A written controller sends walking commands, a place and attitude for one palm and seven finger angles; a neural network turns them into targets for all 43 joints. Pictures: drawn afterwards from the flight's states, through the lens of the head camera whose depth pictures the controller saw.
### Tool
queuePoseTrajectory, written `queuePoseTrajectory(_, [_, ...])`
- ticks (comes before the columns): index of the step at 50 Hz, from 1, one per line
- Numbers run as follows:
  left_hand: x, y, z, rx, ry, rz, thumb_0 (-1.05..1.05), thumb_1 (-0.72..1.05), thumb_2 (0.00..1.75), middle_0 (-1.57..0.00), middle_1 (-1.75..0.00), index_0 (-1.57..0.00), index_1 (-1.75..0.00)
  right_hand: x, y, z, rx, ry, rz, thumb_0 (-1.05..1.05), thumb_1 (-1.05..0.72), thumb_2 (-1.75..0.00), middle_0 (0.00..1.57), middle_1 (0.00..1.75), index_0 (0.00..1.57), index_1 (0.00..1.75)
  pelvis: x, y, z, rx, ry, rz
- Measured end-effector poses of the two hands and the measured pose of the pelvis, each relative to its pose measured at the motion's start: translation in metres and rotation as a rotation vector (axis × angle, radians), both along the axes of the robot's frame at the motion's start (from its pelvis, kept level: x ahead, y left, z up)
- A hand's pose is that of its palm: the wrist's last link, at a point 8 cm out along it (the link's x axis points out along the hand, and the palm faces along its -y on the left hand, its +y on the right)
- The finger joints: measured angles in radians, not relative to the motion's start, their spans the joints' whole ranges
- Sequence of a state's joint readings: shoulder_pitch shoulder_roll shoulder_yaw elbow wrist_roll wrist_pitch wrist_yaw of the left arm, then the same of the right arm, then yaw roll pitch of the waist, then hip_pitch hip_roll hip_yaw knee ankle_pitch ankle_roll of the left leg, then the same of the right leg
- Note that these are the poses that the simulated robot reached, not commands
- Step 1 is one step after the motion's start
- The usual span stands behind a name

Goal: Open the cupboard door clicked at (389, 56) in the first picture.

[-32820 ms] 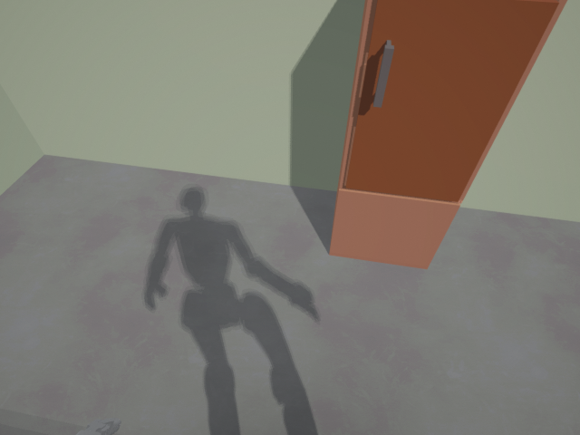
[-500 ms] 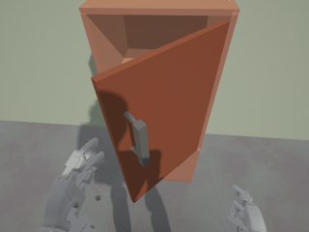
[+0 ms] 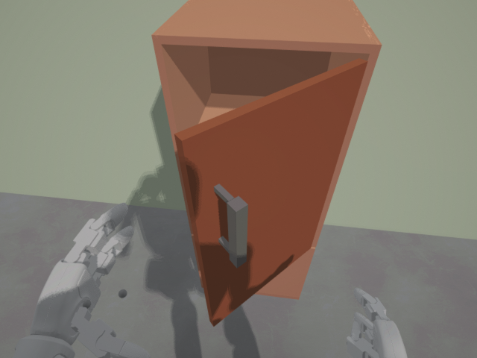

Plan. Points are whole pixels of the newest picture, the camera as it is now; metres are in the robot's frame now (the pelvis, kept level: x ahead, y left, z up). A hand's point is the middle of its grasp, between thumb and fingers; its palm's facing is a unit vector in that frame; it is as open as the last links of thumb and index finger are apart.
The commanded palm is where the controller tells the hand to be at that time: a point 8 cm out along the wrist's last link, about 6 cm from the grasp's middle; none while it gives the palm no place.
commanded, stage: draw the hand back to the body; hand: left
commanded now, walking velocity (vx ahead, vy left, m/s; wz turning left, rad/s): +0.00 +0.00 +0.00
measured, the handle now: (229, 227) +0.30 +0.05 +0.11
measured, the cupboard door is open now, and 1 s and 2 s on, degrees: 46 46 46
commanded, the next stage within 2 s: step back with the hand held close in 1.04 s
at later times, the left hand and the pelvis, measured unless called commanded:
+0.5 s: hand (71, 241) +0.21 +0.24 +0.17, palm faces +0.36 -0.85 -0.39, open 11.0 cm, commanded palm +0.16 +0.29 +0.20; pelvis +0.02 +0.01 +0.03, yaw -2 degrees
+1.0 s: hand (70, 226) +0.22 +0.24 +0.19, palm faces +0.41 -0.82 -0.40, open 7.4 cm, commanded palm +0.17 +0.29 +0.21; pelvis +0.03 -0.01 +0.04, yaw -2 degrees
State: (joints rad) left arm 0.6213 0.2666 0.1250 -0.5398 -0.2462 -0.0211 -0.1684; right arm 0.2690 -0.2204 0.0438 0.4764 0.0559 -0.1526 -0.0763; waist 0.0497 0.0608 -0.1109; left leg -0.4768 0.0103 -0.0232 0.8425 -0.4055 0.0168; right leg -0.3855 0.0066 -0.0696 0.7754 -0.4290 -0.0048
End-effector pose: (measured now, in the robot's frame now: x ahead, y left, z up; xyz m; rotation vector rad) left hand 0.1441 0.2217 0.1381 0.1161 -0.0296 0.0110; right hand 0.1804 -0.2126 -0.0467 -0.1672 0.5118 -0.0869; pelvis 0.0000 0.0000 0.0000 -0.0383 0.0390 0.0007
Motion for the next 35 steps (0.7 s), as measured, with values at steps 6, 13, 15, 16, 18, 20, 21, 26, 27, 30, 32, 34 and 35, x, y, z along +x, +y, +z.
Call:
queuePoseTrajectory(6, [-0.002,0.014,0.017,0.152,-0.016,0.176,-0.01,-0.31,0.38,-0.16,-0.30,-0.16,-0.30,0.000,0.004,0.008,-0.025,0.013,-0.005,0.01,-0.90,-0.89,0.20,0.30,0.20,0.30,0.000,0.002,0.010,0.000,-0.025,-0.009])
queuePoseTrajectory(13, [0.004,0.033,0.023,0.227,0.002,0.274,-0.01,-0.09,0.47,-0.17,-0.30,-0.17,-0.30,-0.005,0.008,0.004,-0.034,0.087,-0.004,0.01,-0.90,-0.89,0.20,0.30,0.21,0.30,0.003,0.005,0.020,0.009,-0.049,-0.015])
queuePoseTrajectory(15, [0.007,0.038,0.028,0.246,-0.006,0.291,-0.01,-0.02,0.50,-0.17,-0.30,-0.18,-0.30,-0.006,0.008,0.002,-0.034,0.103,-0.004,0.01,-0.90,-0.89,0.20,0.30,0.21,0.30,0.005,0.006,0.022,0.011,-0.056,-0.017])
queuePoseTrajectory(16, [0.008,0.040,0.031,0.254,-0.013,0.298,-0.01,0.01,0.52,-0.17,-0.30,-0.18,-0.30,-0.006,0.008,0.002,-0.034,0.110,-0.005,0.01,-0.90,-0.89,0.20,0.30,0.21,0.30,0.007,0.006,0.023,0.013,-0.059,-0.018])
queuePoseTrajectory(18, [0.012,0.044,0.037,0.269,-0.030,0.310,-0.01,0.08,0.54,-0.18,-0.30,-0.18,-0.30,-0.005,0.008,0.001,-0.033,0.121,-0.008,0.01,-0.90,-0.89,0.20,0.30,0.21,0.30,0.009,0.007,0.025,0.016,-0.063,-0.021])
queuePoseTrajectory(20, [0.015,0.047,0.043,0.282,-0.049,0.320,0.00,0.15,0.57,-0.18,-0.30,-0.18,-0.30,-0.004,0.007,0.001,-0.031,0.129,-0.011,0.01,-0.90,-0.89,0.20,0.30,0.21,0.30,0.012,0.008,0.027,0.018,-0.067,-0.023])
queuePoseTrajectory(21, [0.017,0.049,0.046,0.288,-0.056,0.325,0.00,0.18,0.59,-0.18,-0.30,-0.18,-0.30,-0.003,0.006,0.001,-0.031,0.133,-0.013,0.01,-0.90,-0.89,0.21,0.30,0.21,0.30,0.013,0.008,0.028,0.019,-0.069,-0.025])
queuePoseTrajectory(26, [0.026,0.059,0.053,0.309,-0.074,0.358,0.00,0.36,0.66,-0.19,-0.30,-0.19,-0.30,0.003,0.001,0.003,-0.033,0.145,-0.023,0.01,-0.90,-0.89,0.21,0.30,0.21,0.30,0.018,0.006,0.031,0.024,-0.074,-0.031])
queuePoseTrajectory(27, [0.028,0.061,0.054,0.313,-0.076,0.366,0.00,0.39,0.68,-0.19,-0.30,-0.19,-0.30,0.005,0.000,0.003,-0.034,0.147,-0.025,0.01,-0.90,-0.89,0.21,0.30,0.21,0.30,0.019,0.006,0.031,0.024,-0.074,-0.033])
queuePoseTrajectory(30, [0.031,0.066,0.059,0.322,-0.086,0.385,0.00,0.49,0.72,-0.19,-0.30,-0.20,-0.30,0.009,-0.004,0.006,-0.040,0.148,-0.027,0.01,-0.90,-0.89,0.21,0.30,0.21,0.30,0.023,0.004,0.033,0.025,-0.075,-0.035])
queuePoseTrajectory(32, [0.033,0.068,0.064,0.332,-0.100,0.396,0.00,0.56,0.75,-0.20,-0.30,-0.20,-0.30,0.012,-0.007,0.007,-0.042,0.147,-0.027,0.01,-0.90,-0.89,0.20,0.30,0.21,0.30,0.024,0.004,0.034,0.026,-0.076,-0.035])
queuePoseTrajectory(34, [0.035,0.070,0.069,0.340,-0.117,0.408,0.01,0.63,0.78,-0.20,-0.30,-0.20,-0.30,0.015,-0.009,0.007,-0.043,0.147,-0.026,0.01,-0.90,-0.89,0.20,0.30,0.21,0.30,0.026,0.003,0.034,0.026,-0.077,-0.034])
queuePoseTrajectory(35, [0.035,0.071,0.072,0.345,-0.125,0.414,0.01,0.67,0.80,-0.20,-0.30,-0.20,-0.30,0.017,-0.010,0.007,-0.043,0.147,-0.026,0.01,-0.90,-0.89,0.20,0.30,0.21,0.30,0.026,0.002,0.035,0.027,-0.078,-0.034])
